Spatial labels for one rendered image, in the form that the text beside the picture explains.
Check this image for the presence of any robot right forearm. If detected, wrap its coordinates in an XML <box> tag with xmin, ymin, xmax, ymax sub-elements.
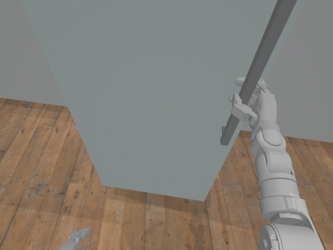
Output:
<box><xmin>250</xmin><ymin>121</ymin><xmax>324</xmax><ymax>250</ymax></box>

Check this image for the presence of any right robot upper arm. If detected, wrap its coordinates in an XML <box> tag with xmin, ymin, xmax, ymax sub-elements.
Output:
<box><xmin>259</xmin><ymin>223</ymin><xmax>323</xmax><ymax>250</ymax></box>

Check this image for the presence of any robot right hand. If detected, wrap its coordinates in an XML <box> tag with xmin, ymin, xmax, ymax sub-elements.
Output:
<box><xmin>228</xmin><ymin>77</ymin><xmax>277</xmax><ymax>130</ymax></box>

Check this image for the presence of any robot left hand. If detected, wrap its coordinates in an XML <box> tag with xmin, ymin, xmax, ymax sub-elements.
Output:
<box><xmin>59</xmin><ymin>228</ymin><xmax>89</xmax><ymax>250</ymax></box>

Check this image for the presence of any fridge door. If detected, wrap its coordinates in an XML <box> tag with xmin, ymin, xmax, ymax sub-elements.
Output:
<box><xmin>21</xmin><ymin>0</ymin><xmax>306</xmax><ymax>202</ymax></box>

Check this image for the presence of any handle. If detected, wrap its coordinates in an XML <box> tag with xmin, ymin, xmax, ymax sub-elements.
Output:
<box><xmin>220</xmin><ymin>0</ymin><xmax>297</xmax><ymax>146</ymax></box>

